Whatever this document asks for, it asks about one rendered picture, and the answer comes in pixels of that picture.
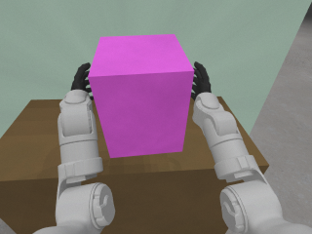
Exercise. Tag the robot right upper arm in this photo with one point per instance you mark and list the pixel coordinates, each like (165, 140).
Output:
(251, 207)

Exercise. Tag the pedestal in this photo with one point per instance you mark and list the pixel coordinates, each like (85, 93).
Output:
(164, 193)

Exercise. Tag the carton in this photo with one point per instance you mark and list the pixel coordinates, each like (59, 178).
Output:
(142, 87)

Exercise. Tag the left robot hand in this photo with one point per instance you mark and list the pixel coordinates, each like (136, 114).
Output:
(79, 82)

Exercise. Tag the robot left upper arm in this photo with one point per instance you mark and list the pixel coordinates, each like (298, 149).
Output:
(83, 209)

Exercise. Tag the robot right forearm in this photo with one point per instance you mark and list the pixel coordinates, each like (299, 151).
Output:
(231, 157)

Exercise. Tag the robot left forearm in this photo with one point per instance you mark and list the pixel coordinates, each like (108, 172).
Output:
(78, 141)

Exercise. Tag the right robot hand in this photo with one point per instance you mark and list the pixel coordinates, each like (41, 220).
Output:
(202, 80)

